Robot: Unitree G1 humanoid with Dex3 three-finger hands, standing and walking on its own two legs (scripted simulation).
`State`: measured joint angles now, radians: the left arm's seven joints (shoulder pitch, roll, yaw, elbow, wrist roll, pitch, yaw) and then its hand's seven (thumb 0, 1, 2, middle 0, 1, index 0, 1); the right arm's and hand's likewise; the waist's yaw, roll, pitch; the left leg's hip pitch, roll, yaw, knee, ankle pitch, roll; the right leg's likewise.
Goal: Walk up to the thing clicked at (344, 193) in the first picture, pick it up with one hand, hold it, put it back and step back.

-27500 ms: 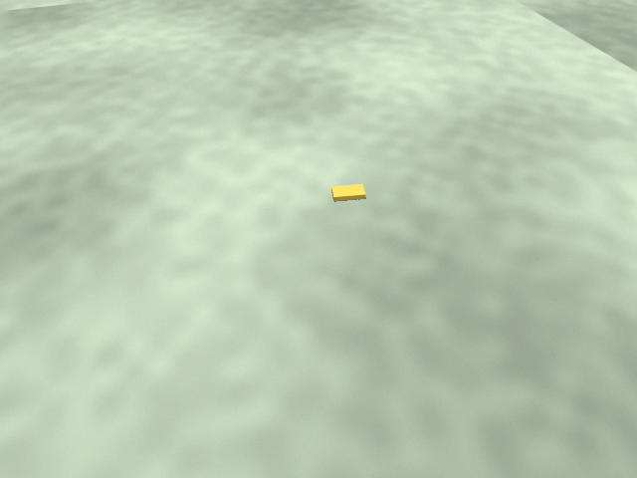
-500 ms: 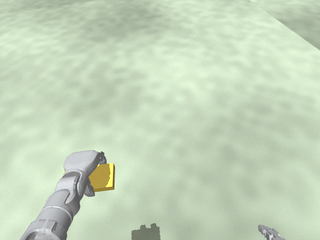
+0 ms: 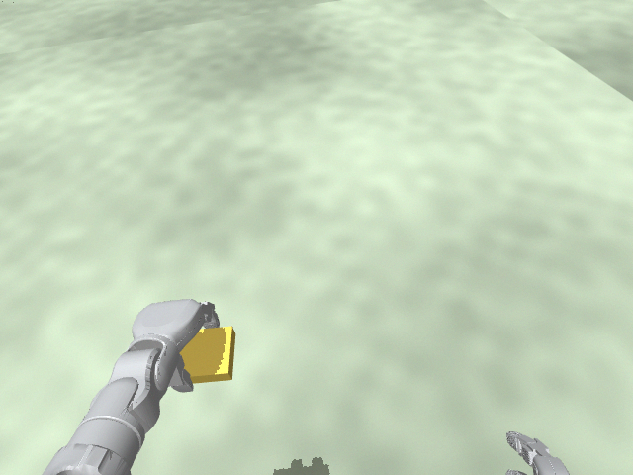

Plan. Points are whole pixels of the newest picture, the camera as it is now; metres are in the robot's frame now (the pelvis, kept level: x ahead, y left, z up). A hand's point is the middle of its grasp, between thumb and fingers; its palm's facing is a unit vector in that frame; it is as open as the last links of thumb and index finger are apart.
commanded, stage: hold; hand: left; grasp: from above
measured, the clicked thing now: (182, 356) +0.31 +0.23 -0.08
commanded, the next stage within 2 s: crouch in 1.20 s
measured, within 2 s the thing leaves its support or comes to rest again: neither
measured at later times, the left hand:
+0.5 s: hand (182, 357) +0.29 +0.21 -0.03, palm faces -0.43 -0.06 -0.90, open 10.1 cm
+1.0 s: hand (182, 359) +0.28 +0.21 -0.03, palm faces -0.44 -0.06 -0.89, open 10.1 cm
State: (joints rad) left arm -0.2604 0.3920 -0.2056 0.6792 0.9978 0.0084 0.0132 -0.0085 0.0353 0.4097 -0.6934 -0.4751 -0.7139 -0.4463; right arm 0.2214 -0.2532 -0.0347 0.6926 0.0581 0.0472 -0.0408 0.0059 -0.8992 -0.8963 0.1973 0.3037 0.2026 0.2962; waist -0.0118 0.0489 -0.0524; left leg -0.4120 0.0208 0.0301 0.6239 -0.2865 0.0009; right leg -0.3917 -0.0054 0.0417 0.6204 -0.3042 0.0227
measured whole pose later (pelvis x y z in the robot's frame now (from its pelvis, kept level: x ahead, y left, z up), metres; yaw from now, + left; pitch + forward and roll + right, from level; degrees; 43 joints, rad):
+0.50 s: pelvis -0.01 -0.01 +0.01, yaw +0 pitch +2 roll +0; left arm -0.22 0.39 -0.21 0.60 0.99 0.01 -0.03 -0.01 0.04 0.40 -0.69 -0.48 -0.71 -0.46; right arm 0.19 -0.26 -0.03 0.68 0.07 0.06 -0.05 0.01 -0.90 -0.90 0.20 0.30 0.20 0.30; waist 0.00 0.05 -0.02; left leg -0.33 0.02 0.03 0.53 -0.24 -0.01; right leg -0.32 0.00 0.04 0.55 -0.27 0.02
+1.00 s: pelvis +0.00 -0.01 +0.01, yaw +0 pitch +1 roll +0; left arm -0.20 0.39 -0.21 0.58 0.99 0.00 -0.04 -0.01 0.03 0.42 -0.69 -0.48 -0.71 -0.46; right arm 0.18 -0.25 -0.02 0.67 0.07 0.07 -0.06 0.01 -0.90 -0.90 0.20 0.30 0.20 0.30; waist 0.01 0.06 -0.01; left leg -0.29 0.02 0.03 0.50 -0.23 -0.01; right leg -0.29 -0.01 0.04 0.52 -0.25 0.01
